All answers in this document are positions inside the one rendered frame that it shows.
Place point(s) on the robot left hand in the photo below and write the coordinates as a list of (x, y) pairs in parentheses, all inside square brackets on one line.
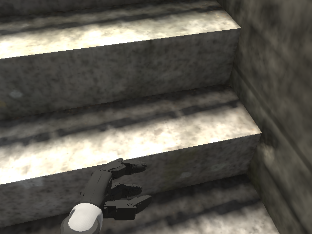
[(101, 192)]

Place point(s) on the robot left forearm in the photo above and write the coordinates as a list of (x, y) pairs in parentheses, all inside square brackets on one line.
[(85, 218)]

